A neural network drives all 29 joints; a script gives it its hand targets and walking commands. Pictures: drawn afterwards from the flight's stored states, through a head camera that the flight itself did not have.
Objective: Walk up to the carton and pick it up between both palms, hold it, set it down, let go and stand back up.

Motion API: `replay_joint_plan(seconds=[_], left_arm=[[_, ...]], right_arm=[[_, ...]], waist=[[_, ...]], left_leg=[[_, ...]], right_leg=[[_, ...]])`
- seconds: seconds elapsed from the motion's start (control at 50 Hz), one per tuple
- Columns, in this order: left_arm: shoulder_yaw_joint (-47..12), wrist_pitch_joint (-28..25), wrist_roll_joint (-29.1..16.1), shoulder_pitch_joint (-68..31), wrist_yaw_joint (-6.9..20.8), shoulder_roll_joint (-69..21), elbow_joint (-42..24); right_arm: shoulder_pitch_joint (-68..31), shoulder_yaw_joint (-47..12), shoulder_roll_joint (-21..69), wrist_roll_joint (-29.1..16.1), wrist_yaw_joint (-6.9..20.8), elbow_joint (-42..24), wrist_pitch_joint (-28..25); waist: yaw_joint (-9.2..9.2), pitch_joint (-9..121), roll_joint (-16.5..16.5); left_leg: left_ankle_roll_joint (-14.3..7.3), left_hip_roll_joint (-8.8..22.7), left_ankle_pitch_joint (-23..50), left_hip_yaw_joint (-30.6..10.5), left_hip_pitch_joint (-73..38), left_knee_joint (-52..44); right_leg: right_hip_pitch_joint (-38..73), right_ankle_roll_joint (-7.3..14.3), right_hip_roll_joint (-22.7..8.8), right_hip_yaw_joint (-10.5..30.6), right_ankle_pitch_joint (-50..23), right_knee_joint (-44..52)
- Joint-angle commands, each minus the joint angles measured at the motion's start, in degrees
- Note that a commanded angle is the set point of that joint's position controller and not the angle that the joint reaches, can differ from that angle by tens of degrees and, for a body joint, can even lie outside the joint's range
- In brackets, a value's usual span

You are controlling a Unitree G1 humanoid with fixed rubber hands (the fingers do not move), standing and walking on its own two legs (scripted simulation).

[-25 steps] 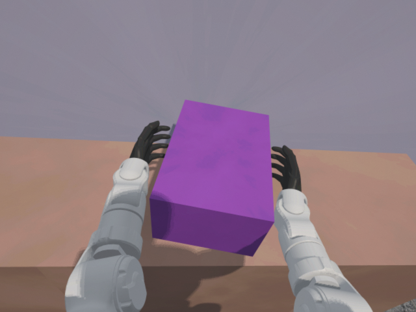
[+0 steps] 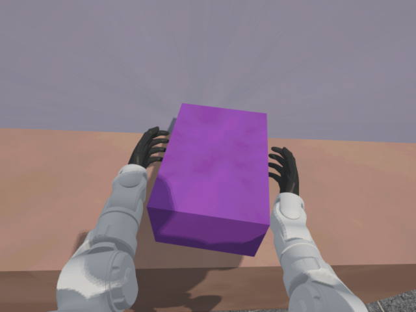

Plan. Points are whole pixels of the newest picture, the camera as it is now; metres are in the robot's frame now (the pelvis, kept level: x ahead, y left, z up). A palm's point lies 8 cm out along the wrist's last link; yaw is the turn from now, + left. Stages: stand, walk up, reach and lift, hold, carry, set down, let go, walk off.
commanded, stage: set down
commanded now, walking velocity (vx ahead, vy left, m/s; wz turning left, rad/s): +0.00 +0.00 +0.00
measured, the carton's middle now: (214, 173) +0.43 -0.01 +0.00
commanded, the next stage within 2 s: none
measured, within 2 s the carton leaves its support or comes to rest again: rests again in 0.76 s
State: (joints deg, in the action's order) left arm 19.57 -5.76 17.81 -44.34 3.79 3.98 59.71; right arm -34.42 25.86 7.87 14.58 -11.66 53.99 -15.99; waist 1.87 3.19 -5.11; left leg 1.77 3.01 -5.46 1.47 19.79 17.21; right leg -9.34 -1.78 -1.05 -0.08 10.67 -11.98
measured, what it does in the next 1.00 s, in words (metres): stands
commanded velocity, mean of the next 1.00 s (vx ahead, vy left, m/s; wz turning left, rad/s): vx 0.00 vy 0.00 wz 0.00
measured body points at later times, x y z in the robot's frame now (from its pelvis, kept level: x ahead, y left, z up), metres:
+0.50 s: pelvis +0.00 +0.00 +0.00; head +0.09 +0.04 +0.43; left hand +0.44 +0.15 +0.00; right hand +0.38 -0.15 +0.01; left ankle +0.02 +0.13 -0.75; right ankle -0.06 -0.14 -0.75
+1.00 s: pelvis -0.02 +0.02 -0.02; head +0.11 +0.07 +0.41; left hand +0.45 +0.16 -0.01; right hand +0.38 -0.14 -0.01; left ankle +0.02 +0.13 -0.75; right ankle -0.06 -0.14 -0.75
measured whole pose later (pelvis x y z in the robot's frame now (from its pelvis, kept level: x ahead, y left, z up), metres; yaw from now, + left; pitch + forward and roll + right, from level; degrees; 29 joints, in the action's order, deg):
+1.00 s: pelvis -0.02 +0.02 -0.02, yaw -1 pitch +24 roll -3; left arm 19.8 -24.4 16.4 -60.6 1.5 8.7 83.6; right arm -42.1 40.0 8.4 21.7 -11.3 61.0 -29.0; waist 3.2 8.1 -3.0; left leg 0.1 3.4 -4.7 0.4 44.4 24.7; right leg -32.7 -2.7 -0.5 -0.8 9.2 -17.7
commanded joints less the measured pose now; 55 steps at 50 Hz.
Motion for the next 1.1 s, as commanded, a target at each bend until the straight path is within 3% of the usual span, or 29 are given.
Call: replay_joint_plan(seconds=[0.0, 0.18, 0.36, 0.4, 0.48, 0.52, 0.54, 0.58, 0.72, 0.84, 1.08], left_arm=[[-16.56, -9.17, -1.34, -38.16, 4.39, -37.12, -4.99], [-13.01, -12.34, -0.42, -37.73, 5.78, -33.96, 3.44], [-12.00, -14.92, -1.03, -41.79, 5.63, -33.35, 7.79], [-12.76, -16.12, -1.82, -43.22, 5.54, -33.84, 8.89], [-12.67, -18.23, -1.50, -44.46, 5.28, -33.65, 11.05], [-12.95, -18.84, -2.05, -44.58, 5.25, -33.28, 12.45], [-11.19, -18.21, -0.42, -46.40, 6.54, -31.14, 15.94], [-10.32, -17.70, 0.36, -47.39, 7.21, -31.14, 17.42], [-7.83, -18.41, 2.58, -44.10, 6.14, -32.26, 22.51], [-7.52, -19.66, 3.02, -43.70, 4.35, -31.67, 23.23], [-6.92, -19.20, 4.09, -43.77, 3.63, -30.47, 25.64]], right_arm=[[-43.54, -22.29, 32.38, 4.18, 8.54, -7.88, -10.22], [-41.11, -22.12, 34.13, 5.86, 7.59, -2.66, -10.75], [-43.52, -17.70, 33.82, 8.11, 7.47, -0.53, -12.11], [-44.19, -16.78, 34.05, 9.07, 7.49, -0.20, -12.79], [-43.84, -15.53, 34.49, 10.03, 7.75, 2.46, -13.84], [-44.34, -15.23, 34.12, 9.82, 7.88, 3.28, -14.05], [-44.10, -11.36, 36.14, 10.55, 7.08, 8.15, -12.87], [-45.37, -9.61, 35.42, 11.54, 7.03, 7.93, -12.35], [-46.51, -6.27, 31.58, 13.11, 8.25, 7.64, -14.56], [-45.44, -4.73, 29.60, 14.72, 9.82, 7.38, -15.12], [-44.39, -1.99, 29.27, 16.34, 10.57, 8.87, -13.18]], waist=[[-0.74, 42.94, 10.09], [-1.01, 39.77, 6.60], [-0.16, 42.48, 8.24], [0.72, 44.76, 8.04], [0.99, 47.01, 9.82], [1.12, 47.11, 9.90], [0.97, 43.52, 9.83], [1.28, 42.98, 9.97], [-0.33, 45.75, 13.03], [0.13, 47.35, 13.80], [1.13, 45.76, 13.66]], left_leg=[[2.90, -1.80, 32.64, 5.33, -25.00, 7.77], [0.61, -2.13, 23.84, 5.40, -16.63, 5.36], [1.67, -1.46, 24.27, 5.33, -16.76, 6.51], [1.83, -1.42, 24.43, 5.22, -16.84, 7.25], [2.49, -1.23, 26.36, 4.78, -15.77, 8.86], [2.56, -1.07, 26.26, 4.42, -16.31, 9.49], [1.79, -1.20, 22.91, 4.83, -11.95, 10.42], [1.63, -0.96, 20.08, 5.12, -10.69, 9.71], [4.06, -0.13, 26.72, 4.56, -15.83, 12.56], [4.50, 0.85, 27.41, 3.25, -18.74, 12.63], [3.33, 0.57, 18.34, 3.60, -15.07, 11.14]], right_leg=[[3.89, -0.16, 3.03, -5.48, -35.98, -5.41], [7.12, -1.79, 1.23, -3.76, -39.34, -6.74], [1.94, -0.64, 1.95, -4.48, -35.52, -6.66], [0.32, -0.39, 2.23, -4.62, -34.62, -6.68], [-0.86, -0.06, 2.21, -4.81, -35.98, -7.94], [-2.71, 0.31, 2.49, -4.89, -33.78, -7.89], [-6.44, 0.23, 0.41, -3.76, -30.39, -7.30], [-5.74, 0.71, 0.68, -3.95, -27.91, -7.92], [-13.32, 2.46, 2.24, -6.38, -23.95, -7.37], [-18.41, 3.43, 3.15, -7.80, -17.72, -6.38], [-21.08, 3.96, 2.72, -7.26, -11.96, -6.03]])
